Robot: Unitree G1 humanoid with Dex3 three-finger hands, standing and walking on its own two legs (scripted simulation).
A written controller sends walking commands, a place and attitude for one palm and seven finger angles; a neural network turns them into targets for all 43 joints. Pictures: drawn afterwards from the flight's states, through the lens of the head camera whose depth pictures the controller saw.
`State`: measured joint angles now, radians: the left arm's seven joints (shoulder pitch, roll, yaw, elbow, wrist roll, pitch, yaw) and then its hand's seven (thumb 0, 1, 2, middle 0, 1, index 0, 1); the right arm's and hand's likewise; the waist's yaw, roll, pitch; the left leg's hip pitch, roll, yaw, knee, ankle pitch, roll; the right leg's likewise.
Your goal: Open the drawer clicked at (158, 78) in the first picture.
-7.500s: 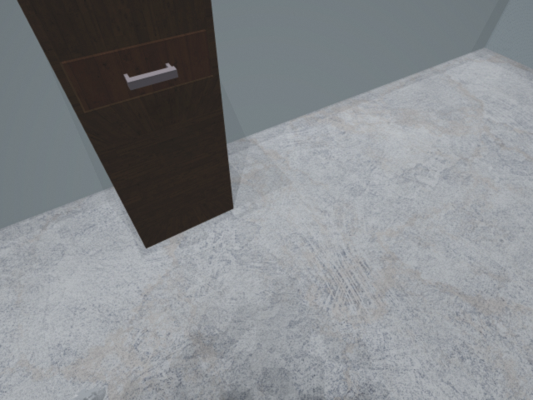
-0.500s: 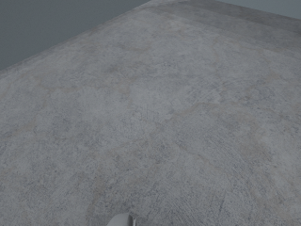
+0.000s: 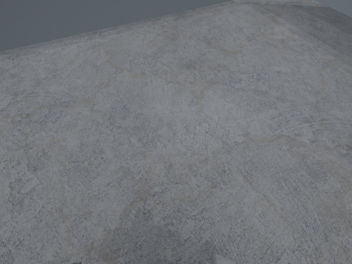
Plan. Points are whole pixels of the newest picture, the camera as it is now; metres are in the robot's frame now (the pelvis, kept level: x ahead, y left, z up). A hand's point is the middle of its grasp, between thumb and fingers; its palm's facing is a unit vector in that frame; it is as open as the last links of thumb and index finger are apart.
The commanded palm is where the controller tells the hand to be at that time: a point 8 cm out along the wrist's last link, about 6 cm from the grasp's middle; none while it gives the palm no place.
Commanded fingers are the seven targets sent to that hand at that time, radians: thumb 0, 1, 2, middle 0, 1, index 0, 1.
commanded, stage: turn to face it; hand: left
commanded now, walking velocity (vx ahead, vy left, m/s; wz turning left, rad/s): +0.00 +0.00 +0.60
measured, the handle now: out of the picture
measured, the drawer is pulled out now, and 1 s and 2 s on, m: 0.00 0.00 0.00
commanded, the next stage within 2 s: none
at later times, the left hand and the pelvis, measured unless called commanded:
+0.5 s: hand out of the picture -0.02 +0.19 -0.16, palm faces +0.33 -0.91 -0.25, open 7.4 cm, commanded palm none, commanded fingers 0.00 0.90 0.90 -0.20 -0.30 -0.20 -0.30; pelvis -0.01 -0.02 +0.00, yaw +19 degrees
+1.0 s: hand out of the picture -0.03 +0.22 -0.14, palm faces +0.57 -0.77 -0.29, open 7.4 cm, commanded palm none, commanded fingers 0.00 0.90 0.90 -0.20 -0.30 -0.20 -0.30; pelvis -0.01 -0.03 +0.00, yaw +36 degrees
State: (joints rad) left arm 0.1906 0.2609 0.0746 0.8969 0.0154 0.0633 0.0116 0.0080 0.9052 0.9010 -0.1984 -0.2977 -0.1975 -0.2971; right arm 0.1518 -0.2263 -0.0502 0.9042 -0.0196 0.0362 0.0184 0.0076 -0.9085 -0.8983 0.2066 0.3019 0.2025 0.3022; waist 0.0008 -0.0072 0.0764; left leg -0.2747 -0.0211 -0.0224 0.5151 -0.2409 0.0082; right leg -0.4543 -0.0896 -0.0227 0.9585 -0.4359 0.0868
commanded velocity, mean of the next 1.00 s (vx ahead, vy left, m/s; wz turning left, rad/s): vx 0.00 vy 0.00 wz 0.60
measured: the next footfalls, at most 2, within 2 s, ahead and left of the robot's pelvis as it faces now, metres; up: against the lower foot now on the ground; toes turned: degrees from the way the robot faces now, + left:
right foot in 0.12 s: +0.06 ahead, -0.14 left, +0.00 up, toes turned +2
left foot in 0.54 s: -0.02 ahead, +0.11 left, +0.00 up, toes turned +27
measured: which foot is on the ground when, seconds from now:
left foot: down 0.00-0.12, up 0.14-0.52, down 0.54-1.00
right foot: up 0.00-0.10, down 0.12-0.54, up 0.56-0.98, down 1.00-1.00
